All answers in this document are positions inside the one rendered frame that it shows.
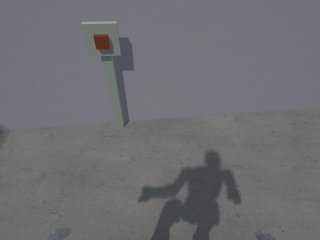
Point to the panel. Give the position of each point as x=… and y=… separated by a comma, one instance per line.
x=90, y=29

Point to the button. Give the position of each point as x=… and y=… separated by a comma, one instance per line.
x=101, y=41

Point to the robot left hand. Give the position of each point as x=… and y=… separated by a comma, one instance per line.
x=59, y=234

